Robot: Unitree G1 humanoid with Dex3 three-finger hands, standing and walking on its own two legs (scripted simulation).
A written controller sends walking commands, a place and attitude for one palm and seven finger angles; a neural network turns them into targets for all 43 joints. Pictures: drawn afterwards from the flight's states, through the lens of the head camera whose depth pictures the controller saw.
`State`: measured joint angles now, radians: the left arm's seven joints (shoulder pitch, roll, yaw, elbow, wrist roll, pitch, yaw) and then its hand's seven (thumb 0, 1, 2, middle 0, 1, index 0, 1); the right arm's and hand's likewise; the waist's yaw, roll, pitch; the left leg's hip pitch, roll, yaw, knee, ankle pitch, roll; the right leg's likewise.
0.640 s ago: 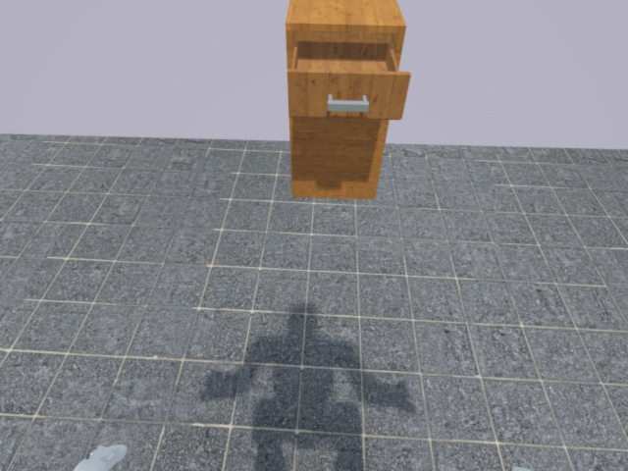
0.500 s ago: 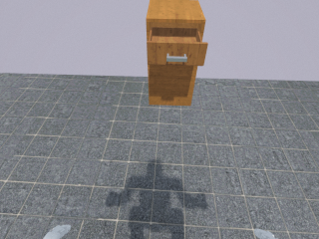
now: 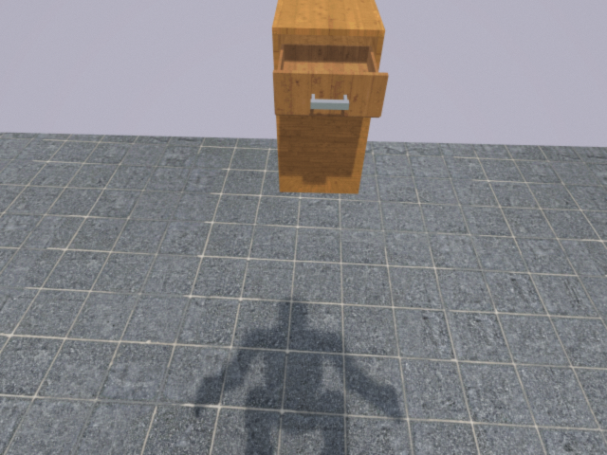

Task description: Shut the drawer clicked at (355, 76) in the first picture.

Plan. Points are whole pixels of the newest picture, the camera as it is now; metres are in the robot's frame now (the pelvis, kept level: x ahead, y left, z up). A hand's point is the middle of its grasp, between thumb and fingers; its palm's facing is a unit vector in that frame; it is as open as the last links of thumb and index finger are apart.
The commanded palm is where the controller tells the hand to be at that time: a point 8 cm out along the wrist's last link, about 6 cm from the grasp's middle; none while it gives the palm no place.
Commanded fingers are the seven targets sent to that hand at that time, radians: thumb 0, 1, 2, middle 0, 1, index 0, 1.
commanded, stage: stand and wait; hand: left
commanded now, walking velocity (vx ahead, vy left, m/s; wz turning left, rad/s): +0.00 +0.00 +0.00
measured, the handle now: (329, 100) +1.11 -0.02 -0.09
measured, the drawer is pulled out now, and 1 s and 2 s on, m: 0.30 0.30 0.30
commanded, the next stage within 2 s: look at it before walking up in 0.22 s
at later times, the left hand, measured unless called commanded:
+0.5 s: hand out of the picture +0.07 +0.25 -0.16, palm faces -0.04 -0.95 -0.33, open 7.4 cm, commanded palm none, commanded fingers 0.00 0.90 0.90 -0.20 -0.30 -0.20 -0.30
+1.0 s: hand out of the picture +0.06 +0.26 -0.16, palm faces -0.04 -0.94 -0.33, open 7.4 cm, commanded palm none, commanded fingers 0.00 0.90 0.90 -0.20 -0.30 -0.20 -0.30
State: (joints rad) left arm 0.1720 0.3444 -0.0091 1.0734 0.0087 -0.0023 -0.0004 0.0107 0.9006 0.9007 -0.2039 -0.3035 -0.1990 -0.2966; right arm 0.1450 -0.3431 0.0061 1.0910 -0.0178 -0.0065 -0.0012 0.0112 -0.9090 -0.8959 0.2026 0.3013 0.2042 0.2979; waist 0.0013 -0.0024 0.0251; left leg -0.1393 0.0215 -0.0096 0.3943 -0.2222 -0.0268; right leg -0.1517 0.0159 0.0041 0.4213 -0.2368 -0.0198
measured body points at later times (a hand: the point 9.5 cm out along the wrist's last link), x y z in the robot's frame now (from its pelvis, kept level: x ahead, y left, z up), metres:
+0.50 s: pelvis -0.01 +0.01 +0.00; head -0.01 +0.01 +0.45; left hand +0.07 +0.30 -0.13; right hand +0.05 -0.29 -0.13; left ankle +0.00 +0.14 -0.74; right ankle +0.00 -0.11 -0.74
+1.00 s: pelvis +0.00 +0.01 +0.00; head -0.01 +0.02 +0.45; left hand +0.06 +0.30 -0.14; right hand +0.07 -0.28 -0.13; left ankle +0.00 +0.14 -0.74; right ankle +0.00 -0.11 -0.74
